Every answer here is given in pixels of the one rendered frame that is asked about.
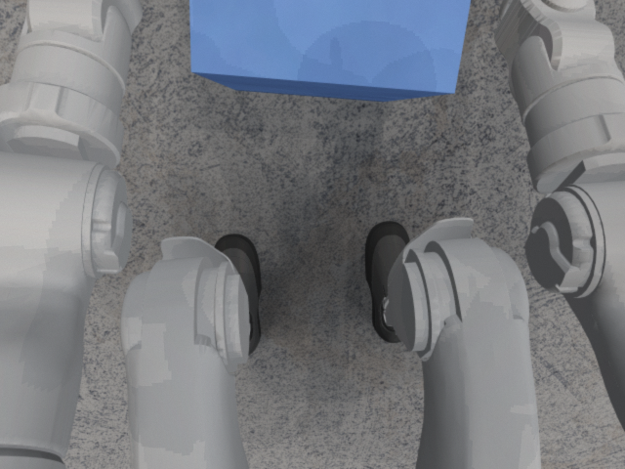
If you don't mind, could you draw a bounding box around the robot left upper arm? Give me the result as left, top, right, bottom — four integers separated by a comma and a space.
0, 151, 133, 469

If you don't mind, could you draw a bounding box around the right robot thigh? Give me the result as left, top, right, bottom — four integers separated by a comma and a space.
394, 237, 541, 469

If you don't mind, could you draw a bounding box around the robot right shin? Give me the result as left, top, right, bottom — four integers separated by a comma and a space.
382, 218, 529, 344

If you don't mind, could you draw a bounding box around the carton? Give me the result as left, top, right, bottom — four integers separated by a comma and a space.
189, 0, 471, 102

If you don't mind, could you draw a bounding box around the robot right upper arm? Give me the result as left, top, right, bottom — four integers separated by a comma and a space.
524, 181, 625, 432

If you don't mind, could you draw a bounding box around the right robot forearm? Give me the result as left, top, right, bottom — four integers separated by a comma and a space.
494, 0, 625, 195

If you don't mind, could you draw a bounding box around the left robot forearm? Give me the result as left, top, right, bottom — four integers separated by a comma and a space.
0, 0, 143, 170

